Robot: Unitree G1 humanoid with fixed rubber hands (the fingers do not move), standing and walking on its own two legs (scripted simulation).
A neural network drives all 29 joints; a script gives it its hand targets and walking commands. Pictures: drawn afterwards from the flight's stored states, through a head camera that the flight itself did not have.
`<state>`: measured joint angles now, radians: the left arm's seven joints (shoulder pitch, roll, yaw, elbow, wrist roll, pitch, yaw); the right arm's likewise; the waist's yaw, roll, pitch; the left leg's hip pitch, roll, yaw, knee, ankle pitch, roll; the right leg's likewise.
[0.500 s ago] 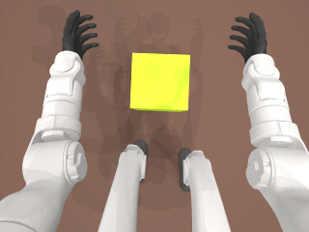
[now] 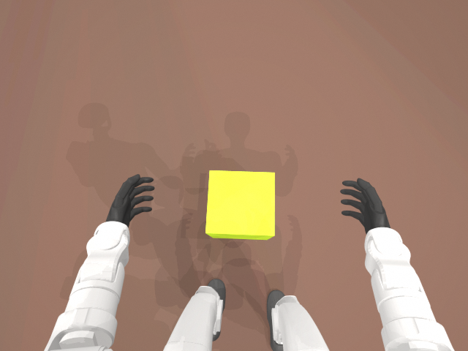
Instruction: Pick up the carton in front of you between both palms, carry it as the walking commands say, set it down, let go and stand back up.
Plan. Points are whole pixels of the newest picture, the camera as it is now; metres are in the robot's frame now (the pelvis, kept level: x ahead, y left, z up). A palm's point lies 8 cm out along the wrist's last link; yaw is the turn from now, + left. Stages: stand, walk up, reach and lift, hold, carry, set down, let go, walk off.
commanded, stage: let go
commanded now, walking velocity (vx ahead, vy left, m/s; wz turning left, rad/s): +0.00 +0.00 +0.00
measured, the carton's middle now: (240, 208) +0.42 +0.03 -0.60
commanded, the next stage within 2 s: stand in 0.80 s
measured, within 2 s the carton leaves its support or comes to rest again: neither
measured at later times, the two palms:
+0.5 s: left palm (96, 301) +0.18 +0.22 -0.02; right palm (440, 317) +0.19 -0.25 -0.02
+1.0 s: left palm (61, 306) +0.17 +0.27 -0.03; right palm (460, 330) +0.17 -0.28 -0.03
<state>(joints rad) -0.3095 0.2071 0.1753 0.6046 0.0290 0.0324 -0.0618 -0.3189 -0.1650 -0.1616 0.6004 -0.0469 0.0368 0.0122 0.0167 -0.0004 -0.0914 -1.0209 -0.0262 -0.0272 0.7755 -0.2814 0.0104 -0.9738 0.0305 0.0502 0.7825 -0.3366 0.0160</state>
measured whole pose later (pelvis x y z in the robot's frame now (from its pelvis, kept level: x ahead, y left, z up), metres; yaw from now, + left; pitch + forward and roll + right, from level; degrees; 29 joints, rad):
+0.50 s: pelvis +0.03 -0.02 +0.05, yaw +0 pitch -1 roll +1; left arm 0.23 0.22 0.05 0.43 0.01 0.08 -0.08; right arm 0.23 -0.21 -0.04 0.44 0.00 0.08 0.07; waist 0.00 -0.02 0.06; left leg -0.17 -0.02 -0.04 0.42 -0.23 -0.01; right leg -0.13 0.02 0.05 0.44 -0.29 -0.02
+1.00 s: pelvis +0.03 -0.01 +0.04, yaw +0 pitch -1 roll +0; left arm 0.21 0.32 0.06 0.60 0.04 0.05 0.01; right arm 0.19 -0.30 -0.05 0.68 -0.04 0.03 -0.01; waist 0.00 -0.02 0.02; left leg -0.21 -0.02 -0.03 0.52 -0.29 0.01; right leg -0.16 0.03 0.06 0.50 -0.33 0.00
